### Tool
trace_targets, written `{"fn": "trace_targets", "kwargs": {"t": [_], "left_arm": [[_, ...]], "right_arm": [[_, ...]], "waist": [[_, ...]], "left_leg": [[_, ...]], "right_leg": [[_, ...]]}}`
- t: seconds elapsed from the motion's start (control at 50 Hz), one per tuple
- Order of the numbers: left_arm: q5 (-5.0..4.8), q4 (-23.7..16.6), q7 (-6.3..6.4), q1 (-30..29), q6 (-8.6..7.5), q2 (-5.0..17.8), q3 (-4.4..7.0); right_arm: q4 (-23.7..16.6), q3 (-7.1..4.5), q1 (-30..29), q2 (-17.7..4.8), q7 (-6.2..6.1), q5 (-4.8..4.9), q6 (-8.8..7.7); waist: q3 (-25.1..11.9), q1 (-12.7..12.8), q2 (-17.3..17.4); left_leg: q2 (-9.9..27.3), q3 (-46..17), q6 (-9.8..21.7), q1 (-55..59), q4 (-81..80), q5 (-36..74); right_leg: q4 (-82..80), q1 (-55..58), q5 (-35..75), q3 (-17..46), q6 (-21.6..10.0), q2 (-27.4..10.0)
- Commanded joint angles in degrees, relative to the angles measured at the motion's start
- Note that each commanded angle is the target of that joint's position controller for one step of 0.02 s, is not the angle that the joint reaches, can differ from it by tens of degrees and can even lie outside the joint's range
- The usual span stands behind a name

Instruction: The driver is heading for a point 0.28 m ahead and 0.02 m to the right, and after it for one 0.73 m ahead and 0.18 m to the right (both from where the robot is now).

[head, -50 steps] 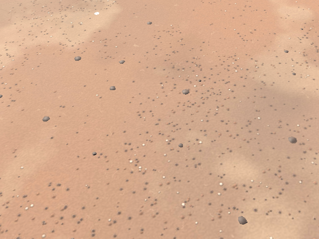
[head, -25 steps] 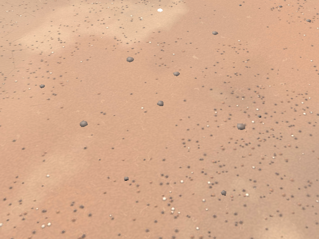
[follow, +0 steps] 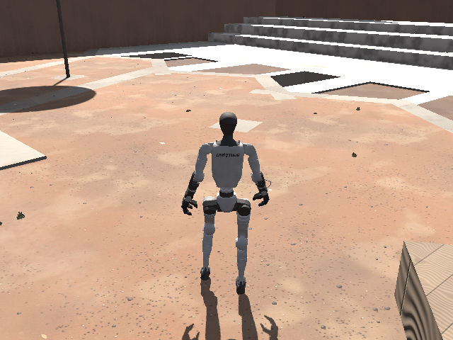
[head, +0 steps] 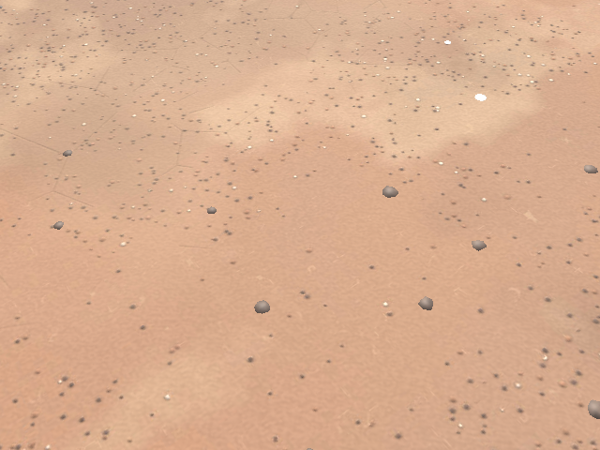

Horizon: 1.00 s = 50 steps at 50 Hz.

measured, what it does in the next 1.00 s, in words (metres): walks ahead, turning right: left foot, then right foot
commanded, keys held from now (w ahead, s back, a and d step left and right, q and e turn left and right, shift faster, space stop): w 0.06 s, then no key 0.08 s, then e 0.86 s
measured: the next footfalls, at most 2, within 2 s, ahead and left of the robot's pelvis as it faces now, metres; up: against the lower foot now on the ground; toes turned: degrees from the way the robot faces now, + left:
left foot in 0.24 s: +0.29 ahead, +0.15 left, +0.00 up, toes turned +1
right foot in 0.66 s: +0.22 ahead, -0.10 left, +0.00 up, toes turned -16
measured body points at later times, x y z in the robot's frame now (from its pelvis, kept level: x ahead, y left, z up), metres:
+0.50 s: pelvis +0.18 +0.05 -0.01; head +0.21 +0.05 +0.44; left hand +0.30 +0.32 -0.13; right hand +0.31 -0.24 -0.11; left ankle +0.25 +0.15 -0.75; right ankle +0.18 -0.10 -0.69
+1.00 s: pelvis +0.20 +0.00 +0.00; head +0.22 -0.03 +0.45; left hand +0.44 +0.22 -0.08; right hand +0.24 -0.32 -0.12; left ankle +0.28 +0.15 -0.70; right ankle +0.18 -0.09 -0.75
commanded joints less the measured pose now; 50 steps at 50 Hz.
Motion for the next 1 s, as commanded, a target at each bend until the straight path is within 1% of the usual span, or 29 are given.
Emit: {"fn": "trace_targets", "kwargs": {"t": [0.02,0.06,0.1,0.16,0.18,0.22,0.24,0.26,0.28,0.3,0.32,0.34,0.36,0.38,0.44,0.54,0.6,0.64,0.66,0.68,0.7,0.72,0.74,0.76,0.78,0.82,0.86,0.9,1.0], "left_arm": [[-0.60,-2.7,0.23,-2.6,-0.76,9.3,1.98],[-0.95,-1.8,0.35,-1.6,-0.29,10.1,2.01],[-1.01,-0.5,0.55,-0.2,0.42,10.6,1.87],[-1.48,1.4,0.67,2.5,1.60,11.3,1.81],[-1.73,1.7,0.78,2.1,1.96,11.7,1.85],[-1.95,1.5,1.07,0.5,2.20,11.3,1.58],[-0.61,0.1,1.08,0.6,1.76,8.6,0.55],[0.62,0.5,0.73,8.7,1.52,2.4,-1.67],[-1.04,2.5,0.77,11.6,1.96,6.5,-0.79],[-2.44,1.1,0.95,6.2,2.63,10.5,0.60],[-2.39,0.1,1.54,2.5,3.45,9.7,0.69],[-1.66,0.3,2.16,1.6,4.62,9.1,0.93],[-1.37,0.5,2.67,2.7,6.09,8.2,1.11],[-1.23,0.4,3.10,3.6,7.25,7.2,1.11],[-0.77,-1.4,3.52,2.7,8.80,6.1,1.44],[-0.54,-5.4,1.99,-4.0,9.46,6.5,1.53],[-0.60,-6.8,0.98,-5.1,9.72,7.4,2.02],[-0.39,-6.3,0.51,-2.8,9.58,7.5,2.51],[0.01,-5.9,0.75,-1.3,9.45,9.1,3.20],[-0.05,-6.7,1.75,-0.3,9.18,14.9,4.62],[1.12,-8.7,1.88,-1.8,8.43,19.5,5.10],[2.04,-8.9,1.39,-1.5,6.96,16.9,4.56],[1.64,-8.9,1.38,-3.6,5.80,15.6,4.13],[0.43,-9.5,1.64,-6.9,5.42,14.0,3.91],[-0.59,-9.9,1.99,-8.8,5.50,12.3,3.31],[-0.44,-10.4,2.70,-8.6,5.81,11.1,2.70],[-0.47,-10.6,3.13,-7.6,6.05,11.5,2.89],[-0.73,-10.7,3.52,-6.7,6.42,12.2,3.22],[-0.51,-11.6,3.28,-7.8,7.31,13.4,3.77]], "right_arm": [[-4.7,0.30,-2.9,-1.0,0.56,-0.48,-1.27],[-5.3,0.80,-6.6,-0.3,1.18,-0.36,-1.92],[-6.0,1.05,-10.0,0.2,1.67,-0.43,-2.45],[-7.0,0.55,-12.3,-0.9,2.31,-0.44,-2.94],[-6.8,0.12,-11.2,-1.8,2.37,-0.66,-3.08],[-3.6,-1.44,-1.9,-5.0,1.74,-1.84,-3.28],[-2.6,-2.40,3.8,-9.0,0.92,-3.02,-3.18],[-3.2,-2.14,5.6,-10.8,0.25,-4.53,-2.19],[-3.1,-1.76,7.0,-8.4,0.52,-3.13,-1.24],[-3.0,-1.42,4.2,-7.0,0.66,-2.12,-0.74],[-2.6,-0.88,0.3,-5.3,0.56,-1.46,-0.75],[-2.3,-0.35,-2.8,-3.7,0.58,-1.35,-0.89],[-2.0,-0.25,-5.8,-3.2,0.60,-1.79,-1.00],[-1.7,-0.60,-7.8,-3.8,0.60,-2.42,-1.14],[-0.6,-1.19,-10.3,-4.7,-0.13,-2.73,-1.35],[1.6,-1.96,-10.5,-6.7,-1.50,-1.85,-0.13],[2.9,-2.41,-10.2,-8.0,-1.34,-0.84,0.73],[3.8,-2.51,-10.5,-8.0,-1.38,0.23,1.38],[5.1,-2.20,-8.0,-6.2,-1.32,0.33,1.73],[5.2,-1.53,-5.9,-3.2,-1.09,-1.23,2.06],[2.0,-1.44,-9.8,-3.3,-1.60,-2.31,2.00],[1.7,-2.05,-13.2,-5.3,-1.91,-2.07,2.07],[2.0,-2.40,-12.6,-5.7,-2.00,-1.05,2.23],[3.6,-2.71,-10.6,-5.7,-2.47,-1.09,2.39],[4.2,-3.04,-10.1,-6.4,-2.84,-1.57,2.45],[4.5,-3.04,-9.3,-5.6,-2.64,-1.41,2.06],[4.6,-2.69,-9.5,-4.4,-2.47,-0.83,1.72],[4.3,-2.27,-11.0,-3.6,-2.31,-0.72,1.55],[4.5,-2.09,-11.3,-4.2,-1.35,-0.36,1.07]], "waist": [[0.3,-1.1,-7.1],[1.0,0.2,-7.2],[1.8,1.3,-7.1],[0.3,1.2,-8.6],[-0.5,-0.2,-9.0],[-5.6,-5.7,-7.6],[-12.0,-7.7,-3.5],[-21.0,-5.3,10.6],[-28.1,-6.9,9.7],[-21.5,-7.2,6.4],[-15.3,-5.7,4.1],[-11.2,-4.2,2.7],[-8.9,-2.0,3.7],[-7.4,-0.7,4.7],[-6.2,0.1,5.3],[-5.8,-1.8,4.1],[-5.4,-1.8,3.7],[-5.4,-0.1,2.5],[-4.6,-0.1,-0.9],[-3.3,-1.8,-15.4],[-1.6,-1.1,-23.2],[-4.2,1.1,-15.8],[-4.1,-0.7,-13.5],[-4.5,-2.4,-10.1],[-4.6,-2.9,-10.1],[-6.8,-3.5,-10.1],[-7.5,-3.0,-9.6],[-7.1,-2.1,-10.0],[-5.7,-1.4,-11.9]], "left_leg": [[2.6,-0.1,-0.5,-5.9,-9.0,6.9],[2.4,1.9,-0.5,-3.6,-15.9,12.2],[0.7,4.1,-0.6,0.3,-21.9,15.6],[-1.5,4.3,0.8,5.0,-27.0,16.1],[-2.2,4.1,1.7,7.6,-29.0,15.7],[-3.4,5.0,4.2,22.7,-35.1,24.4],[4.4,-0.9,6.8,36.6,-31.4,45.5],[21.9,-17.8,16.6,54.8,-27.3,66.3],[24.0,-21.5,19.5,53.3,-28.6,59.9],[20.0,-16.1,17.6,47.5,-31.3,51.8],[17.1,-11.8,15.3,41.4,-33.5,44.6],[15.5,-8.6,14.2,34.2,-36.2,39.1],[14.1,-5.4,13.4,26.6,-39.2,34.5],[13.3,-3.1,13.4,21.1,-41.7,31.2],[13.7,1.4,14.2,16.4,-44.7,23.3],[15.5,4.2,13.5,18.1,-45.7,13.1],[16.7,4.8,12.0,20.8,-43.2,12.2],[14.9,7.5,8.6,20.4,-37.9,9.6],[12.1,10.0,5.1,18.1,-32.1,5.2],[5.2,16.3,-1.0,8.9,-16.4,-6.0],[-3.6,12.0,-4.6,-4.2,-3.5,-22.4],[-3.0,4.0,-3.8,-4.8,4.6,-22.0],[-2.1,1.9,-2.8,-5.2,6.3,-16.7],[-1.3,1.1,-2.6,-5.3,5.6,-12.1],[-1.1,0.8,-2.9,-5.0,4.9,-9.3],[-2.5,1.0,-3.6,-1.8,5.7,-5.7],[-3.1,0.7,-4.3,-1.7,0.8,-3.8],[-3.5,0.2,-5.0,-0.9,-5.7,-3.1],[-4.9,-0.4,-5.3,7.0,-16.2,-4.1]], "right_leg": [[-11.1,4.6,10.3,12.2,-10.3,-15.2],[-11.3,4.3,12.5,8.8,-9.4,-14.0],[-9.4,3.8,21.1,5.9,-8.3,-13.1],[-4.5,6.9,29.4,5.9,-6.5,-14.0],[-2.0,7.6,31.3,6.6,-5.7,-14.0],[8.5,4.8,35.4,5.8,-2.7,-10.7],[19.2,-3.0,21.9,4.2,0.0,-7.2],[39.4,-20.0,-21.8,3.2,4.4,-0.5],[48.4,-20.9,-31.2,10.5,5.1,-0.9],[51.6,-24.9,-29.0,9.9,5.4,-2.6],[50.5,-27.3,-25.7,8.3,5.7,-4.4],[48.4,-25.8,-22.5,8.0,6.4,-5.8],[46.4,-21.1,-19.8,7.7,7.1,-6.6],[45.5,-17.4,-17.3,6.1,7.7,-5.9],[40.8,-14.8,-12.8,4.7,7.5,-6.2],[30.4,-12.4,-7.1,3.2,5.0,-7.1],[24.3,-10.3,-8.1,1.6,3.1,-6.5],[14.6,-4.9,-2.9,-0.7,0.8,-4.3],[8.9,-1.5,1.6,1.5,-1.2,-3.7],[1.2,3.2,18.0,17.3,-5.7,-14.2],[-1.6,3.1,23.9,33.5,-16.9,-24.3],[-2.4,1.9,20.4,31.9,-18.2,-22.8],[-1.9,2.0,18.2,27.1,-15.2,-19.7],[-1.0,2.5,15.7,23.9,-11.9,-17.1],[-0.5,2.5,17.1,22.5,-10.4,-16.2],[0.4,2.3,22.2,20.7,-10.2,-14.3],[0.9,4.7,22.5,20.7,-10.3,-13.6],[1.2,5.7,19.6,22.0,-10.4,-13.2],[1.2,0.8,13.1,26.7,-11.0,-12.3]]}}
Over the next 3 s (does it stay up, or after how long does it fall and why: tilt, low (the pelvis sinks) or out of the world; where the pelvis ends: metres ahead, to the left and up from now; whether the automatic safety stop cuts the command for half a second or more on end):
stays up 0.31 0.02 0.00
